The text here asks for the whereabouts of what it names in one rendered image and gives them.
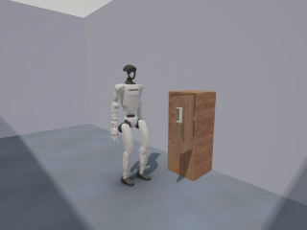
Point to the robot right shin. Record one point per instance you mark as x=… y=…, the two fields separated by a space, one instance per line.
x=126 y=165

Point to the right robot upper arm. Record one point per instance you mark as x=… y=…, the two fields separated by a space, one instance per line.
x=118 y=88

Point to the robot right hand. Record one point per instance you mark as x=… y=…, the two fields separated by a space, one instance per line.
x=114 y=134

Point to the left robot upper arm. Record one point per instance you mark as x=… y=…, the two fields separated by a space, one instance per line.
x=140 y=92

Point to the robot right thigh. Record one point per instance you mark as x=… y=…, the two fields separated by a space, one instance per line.
x=124 y=128

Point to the robot right forearm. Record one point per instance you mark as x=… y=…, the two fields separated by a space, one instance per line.
x=114 y=116

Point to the handle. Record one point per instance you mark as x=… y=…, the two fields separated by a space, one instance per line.
x=180 y=115

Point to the cupboard door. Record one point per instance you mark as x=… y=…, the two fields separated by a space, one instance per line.
x=182 y=133

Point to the robot left forearm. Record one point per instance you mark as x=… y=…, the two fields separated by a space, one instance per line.
x=139 y=112

